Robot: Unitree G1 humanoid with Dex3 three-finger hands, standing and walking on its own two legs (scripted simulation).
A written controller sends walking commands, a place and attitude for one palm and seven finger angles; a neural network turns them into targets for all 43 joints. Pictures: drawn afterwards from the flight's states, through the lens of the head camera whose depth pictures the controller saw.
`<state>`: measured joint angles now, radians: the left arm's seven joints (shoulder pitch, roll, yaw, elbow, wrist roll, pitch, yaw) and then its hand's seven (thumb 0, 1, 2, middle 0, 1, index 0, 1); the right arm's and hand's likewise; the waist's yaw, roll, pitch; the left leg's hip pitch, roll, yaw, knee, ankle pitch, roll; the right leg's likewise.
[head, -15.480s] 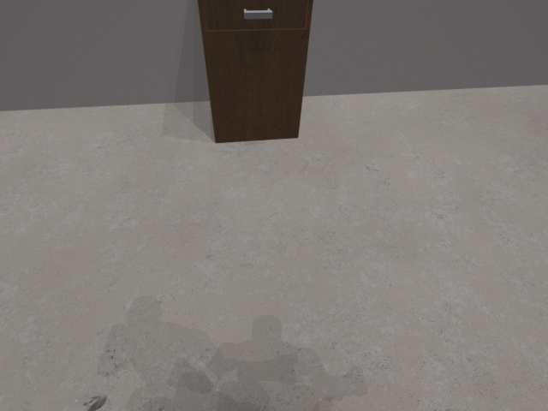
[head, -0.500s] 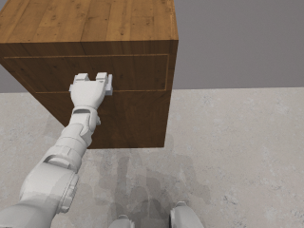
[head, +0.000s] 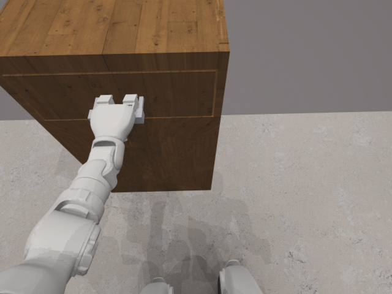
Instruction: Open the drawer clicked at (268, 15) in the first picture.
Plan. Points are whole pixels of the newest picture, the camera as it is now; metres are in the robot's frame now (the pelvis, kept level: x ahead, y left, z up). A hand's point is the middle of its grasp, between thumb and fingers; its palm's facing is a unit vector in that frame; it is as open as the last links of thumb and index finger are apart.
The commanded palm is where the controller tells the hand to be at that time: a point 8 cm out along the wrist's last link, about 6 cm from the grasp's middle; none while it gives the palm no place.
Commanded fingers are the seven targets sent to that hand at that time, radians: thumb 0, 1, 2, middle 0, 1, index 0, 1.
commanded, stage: pull the drawer open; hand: left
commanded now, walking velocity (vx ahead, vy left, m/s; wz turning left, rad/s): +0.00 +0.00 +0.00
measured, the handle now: (118, 108) +0.53 +0.16 +0.01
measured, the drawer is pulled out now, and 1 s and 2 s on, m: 0.00 0.11 0.22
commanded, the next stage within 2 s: none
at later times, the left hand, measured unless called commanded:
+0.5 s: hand (119, 145) +0.44 +0.15 -0.01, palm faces -0.03 -0.03 -1.00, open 5.9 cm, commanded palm +0.39 +0.15 +0.04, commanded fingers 0.00 0.90 0.90 -0.40 -1.35 -0.40 -1.35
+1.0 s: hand (115, 177) +0.36 +0.15 -0.01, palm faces -0.02 -0.04 -1.00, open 5.9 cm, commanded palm +0.33 +0.16 +0.04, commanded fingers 0.00 0.90 0.90 -0.40 -1.35 -0.40 -1.35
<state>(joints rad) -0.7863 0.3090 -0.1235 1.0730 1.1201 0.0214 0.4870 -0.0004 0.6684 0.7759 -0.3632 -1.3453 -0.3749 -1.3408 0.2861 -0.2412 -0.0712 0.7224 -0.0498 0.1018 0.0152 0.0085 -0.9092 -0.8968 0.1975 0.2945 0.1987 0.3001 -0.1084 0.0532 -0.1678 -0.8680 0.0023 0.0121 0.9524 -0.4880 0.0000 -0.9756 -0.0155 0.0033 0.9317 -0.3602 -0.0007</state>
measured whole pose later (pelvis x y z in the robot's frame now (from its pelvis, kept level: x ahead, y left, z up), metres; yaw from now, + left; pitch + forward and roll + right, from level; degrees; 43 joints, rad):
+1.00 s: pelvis +0.02 -0.01 +0.02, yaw +0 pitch +16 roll +1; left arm -0.24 0.22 -0.21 0.58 1.16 0.06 0.50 0.01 0.68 0.78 -0.31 -1.35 -0.39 -1.34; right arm 0.15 -0.21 -0.06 0.64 -0.03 0.12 0.00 0.01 -0.91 -0.90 0.20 0.29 0.20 0.30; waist 0.00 0.04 -0.15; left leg -0.62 0.01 0.01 0.83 -0.48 -0.01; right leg -0.75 -0.01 0.00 0.84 -0.37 -0.01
